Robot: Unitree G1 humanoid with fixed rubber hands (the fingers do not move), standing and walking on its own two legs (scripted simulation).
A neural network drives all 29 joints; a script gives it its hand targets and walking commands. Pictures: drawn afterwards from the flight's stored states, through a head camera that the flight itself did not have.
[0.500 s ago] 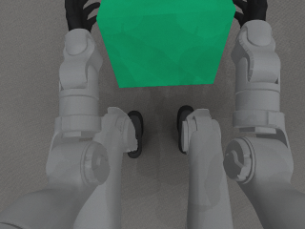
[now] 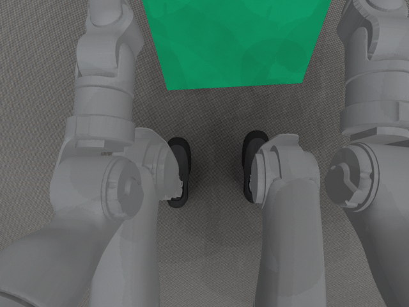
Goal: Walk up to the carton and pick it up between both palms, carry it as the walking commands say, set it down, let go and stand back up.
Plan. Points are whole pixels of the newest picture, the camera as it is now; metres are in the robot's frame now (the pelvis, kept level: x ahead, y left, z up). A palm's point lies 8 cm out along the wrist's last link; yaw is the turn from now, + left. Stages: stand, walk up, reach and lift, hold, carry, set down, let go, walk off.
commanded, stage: set down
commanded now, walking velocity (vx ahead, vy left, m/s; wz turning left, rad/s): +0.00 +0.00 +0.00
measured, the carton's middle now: (231, 3) +0.55 -0.02 -0.29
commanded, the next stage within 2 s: none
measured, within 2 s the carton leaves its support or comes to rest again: neither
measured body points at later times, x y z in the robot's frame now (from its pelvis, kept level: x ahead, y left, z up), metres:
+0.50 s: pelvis +0.01 +0.00 -0.05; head +0.39 -0.01 +0.18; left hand +0.58 +0.16 -0.21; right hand +0.60 -0.19 -0.22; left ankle +0.12 +0.11 -0.42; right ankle +0.15 -0.11 -0.42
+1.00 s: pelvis +0.05 +0.00 -0.06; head +0.44 -0.02 +0.14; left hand +0.62 +0.16 -0.24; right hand +0.64 -0.19 -0.24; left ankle +0.12 +0.11 -0.42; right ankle +0.15 -0.11 -0.42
